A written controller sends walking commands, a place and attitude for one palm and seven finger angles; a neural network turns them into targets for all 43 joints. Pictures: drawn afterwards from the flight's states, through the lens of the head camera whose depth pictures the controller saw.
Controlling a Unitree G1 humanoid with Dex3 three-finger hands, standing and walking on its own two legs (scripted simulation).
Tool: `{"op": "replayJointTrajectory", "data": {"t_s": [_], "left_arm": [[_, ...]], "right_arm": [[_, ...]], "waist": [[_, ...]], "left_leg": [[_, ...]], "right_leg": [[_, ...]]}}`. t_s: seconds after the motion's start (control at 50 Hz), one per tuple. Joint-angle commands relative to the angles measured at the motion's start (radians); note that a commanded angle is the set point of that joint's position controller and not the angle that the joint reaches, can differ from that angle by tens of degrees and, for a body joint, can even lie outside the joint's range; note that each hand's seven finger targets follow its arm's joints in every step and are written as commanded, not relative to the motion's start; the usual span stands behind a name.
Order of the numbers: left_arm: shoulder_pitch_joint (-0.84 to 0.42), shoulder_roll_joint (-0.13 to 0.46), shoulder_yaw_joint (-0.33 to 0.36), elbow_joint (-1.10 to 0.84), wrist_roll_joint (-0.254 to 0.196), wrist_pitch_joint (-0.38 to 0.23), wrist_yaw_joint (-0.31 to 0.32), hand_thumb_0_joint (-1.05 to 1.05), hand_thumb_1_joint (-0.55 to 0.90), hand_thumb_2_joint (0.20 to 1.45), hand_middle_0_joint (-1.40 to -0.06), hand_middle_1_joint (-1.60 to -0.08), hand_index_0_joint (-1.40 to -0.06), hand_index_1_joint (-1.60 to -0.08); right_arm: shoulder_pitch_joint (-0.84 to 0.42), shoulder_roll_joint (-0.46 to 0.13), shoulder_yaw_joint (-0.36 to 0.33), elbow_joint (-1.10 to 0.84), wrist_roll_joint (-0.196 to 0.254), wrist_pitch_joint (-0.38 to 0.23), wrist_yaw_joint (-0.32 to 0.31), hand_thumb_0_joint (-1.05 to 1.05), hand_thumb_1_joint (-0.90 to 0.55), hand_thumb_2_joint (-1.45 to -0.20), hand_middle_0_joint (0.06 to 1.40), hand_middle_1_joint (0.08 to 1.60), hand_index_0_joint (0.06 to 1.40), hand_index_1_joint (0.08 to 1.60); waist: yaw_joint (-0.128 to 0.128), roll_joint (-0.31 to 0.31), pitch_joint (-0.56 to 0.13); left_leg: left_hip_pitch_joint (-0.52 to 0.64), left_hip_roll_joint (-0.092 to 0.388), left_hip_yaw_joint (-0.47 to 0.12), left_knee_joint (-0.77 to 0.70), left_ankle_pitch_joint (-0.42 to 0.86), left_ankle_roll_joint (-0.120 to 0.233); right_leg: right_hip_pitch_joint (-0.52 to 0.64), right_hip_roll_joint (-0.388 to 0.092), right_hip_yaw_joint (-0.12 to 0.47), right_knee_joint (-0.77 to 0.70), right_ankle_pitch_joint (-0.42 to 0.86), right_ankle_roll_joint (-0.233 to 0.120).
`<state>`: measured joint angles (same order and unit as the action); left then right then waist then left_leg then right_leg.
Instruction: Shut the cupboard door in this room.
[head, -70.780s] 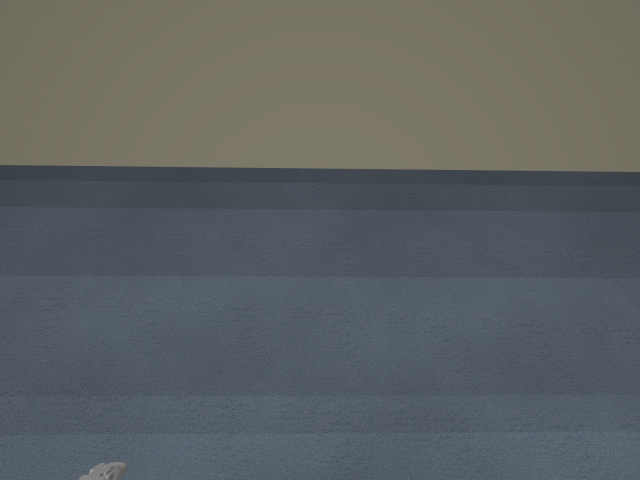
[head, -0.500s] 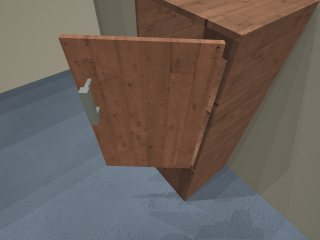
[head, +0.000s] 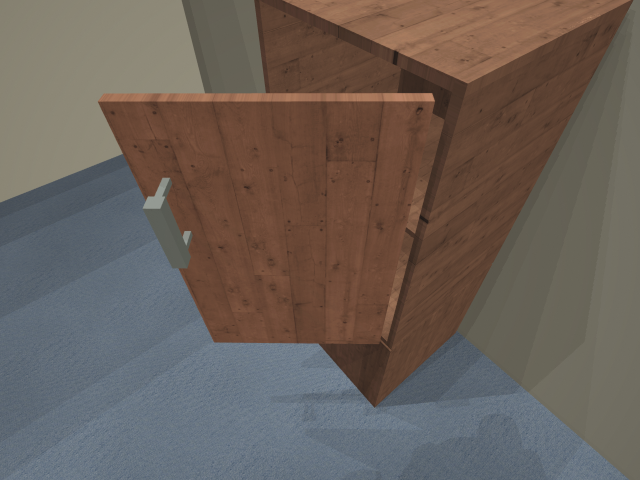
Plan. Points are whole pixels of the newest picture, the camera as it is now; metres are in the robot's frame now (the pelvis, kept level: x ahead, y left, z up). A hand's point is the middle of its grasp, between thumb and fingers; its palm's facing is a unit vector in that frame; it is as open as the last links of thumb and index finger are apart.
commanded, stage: come to a stop and stand still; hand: left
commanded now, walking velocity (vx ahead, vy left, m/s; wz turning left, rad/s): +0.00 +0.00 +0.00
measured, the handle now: (173, 224) +0.42 +0.24 +0.08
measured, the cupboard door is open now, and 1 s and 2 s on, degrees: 50 50 50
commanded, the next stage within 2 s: look again from close up in 0.54 s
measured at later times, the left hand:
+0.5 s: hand out of the picture +0.02 +0.15 -0.17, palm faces +0.02 -0.98 -0.21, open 7.3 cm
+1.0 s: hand out of the picture +0.03 +0.14 -0.17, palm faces +0.05 -0.98 -0.20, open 7.4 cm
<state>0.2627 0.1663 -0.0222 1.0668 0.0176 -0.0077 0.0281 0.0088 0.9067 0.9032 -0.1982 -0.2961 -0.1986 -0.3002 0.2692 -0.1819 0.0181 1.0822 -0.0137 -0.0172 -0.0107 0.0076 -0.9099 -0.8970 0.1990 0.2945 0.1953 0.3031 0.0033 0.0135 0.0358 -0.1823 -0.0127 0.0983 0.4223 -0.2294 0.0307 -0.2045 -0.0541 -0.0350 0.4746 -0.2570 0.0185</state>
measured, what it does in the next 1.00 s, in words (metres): stands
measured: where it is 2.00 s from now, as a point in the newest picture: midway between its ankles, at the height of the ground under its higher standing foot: outside the picture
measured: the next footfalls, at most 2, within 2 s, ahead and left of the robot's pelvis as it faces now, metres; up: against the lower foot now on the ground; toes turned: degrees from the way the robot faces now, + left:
none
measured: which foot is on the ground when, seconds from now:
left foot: down 0.00-1.00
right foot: down 0.00-1.00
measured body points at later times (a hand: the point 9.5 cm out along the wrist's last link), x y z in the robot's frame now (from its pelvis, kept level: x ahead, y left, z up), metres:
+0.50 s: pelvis +0.02 -0.02 +0.00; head +0.04 -0.03 +0.45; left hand +0.02 +0.20 -0.16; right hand +0.02 -0.23 -0.16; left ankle +0.00 +0.10 -0.74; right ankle +0.00 -0.13 -0.74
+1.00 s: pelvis +0.03 -0.03 +0.00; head +0.04 -0.03 +0.45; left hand +0.03 +0.19 -0.16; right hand +0.04 -0.25 -0.16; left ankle +0.00 +0.10 -0.74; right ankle +0.00 -0.13 -0.74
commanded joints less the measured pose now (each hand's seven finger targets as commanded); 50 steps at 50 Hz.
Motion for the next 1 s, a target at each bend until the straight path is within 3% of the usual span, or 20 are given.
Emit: {"op": "replayJointTrajectory", "data": {"t_s": [0.0,0.08,0.4,0.48,0.98], "left_arm": [[0.041,0.122,0.028,-0.021,-0.006,-0.020,0.009,0.000,0.900,0.900,-0.200,-0.300,-0.200,-0.300],[0.039,0.114,0.028,-0.002,-0.007,-0.020,0.011,0.000,0.900,0.900,-0.200,-0.300,-0.200,-0.300],[0.057,0.090,0.032,0.023,-0.006,-0.023,0.014,0.000,0.900,0.900,-0.200,-0.300,-0.200,-0.300],[0.063,0.091,0.032,0.029,-0.007,-0.025,0.015,0.000,0.900,0.900,-0.200,-0.300,-0.200,-0.300],[0.069,0.098,0.037,0.033,-0.008,-0.029,0.015,0.000,0.900,0.900,-0.200,-0.300,-0.200,-0.300]], "right_arm": [[0.037,-0.071,-0.019,-0.018,0.001,-0.018,-0.008,0.000,-0.900,-0.900,0.200,0.300,0.200,0.300],[0.047,-0.065,-0.018,0.004,0.000,-0.019,-0.011,0.000,-0.900,-0.900,0.200,0.300,0.200,0.300],[0.057,-0.034,-0.019,0.043,0.001,-0.015,-0.019,0.000,-0.900,-0.900,0.200,0.300,0.200,0.300],[0.054,-0.042,-0.020,0.045,0.001,-0.017,-0.020,0.000,-0.900,-0.900,0.200,0.300,0.200,0.300],[0.038,-0.047,-0.021,0.054,0.000,-0.014,-0.026,0.000,-0.900,-0.900,0.200,0.300,0.200,0.300]], "waist": [[0.003,-0.021,0.010],[0.002,0.000,0.002],[0.002,-0.028,0.033],[0.002,-0.012,0.001],[0.006,-0.018,0.027]], "left_leg": [[-0.002,0.110,-0.113,-0.095,0.113,-0.001],[0.007,0.111,-0.110,-0.093,0.138,-0.005],[0.029,0.113,-0.099,-0.091,0.157,-0.009],[0.052,0.114,-0.099,-0.084,0.190,-0.011],[0.050,0.113,-0.102,-0.092,0.197,-0.021]], "right_leg": [[0.003,-0.067,0.072,-0.089,0.120,-0.043],[0.015,-0.069,0.070,-0.088,0.142,-0.045],[0.021,-0.064,0.063,-0.107,0.187,-0.049],[0.034,-0.070,0.064,-0.104,0.223,-0.049],[0.061,-0.073,0.053,-0.126,0.279,-0.053]]}}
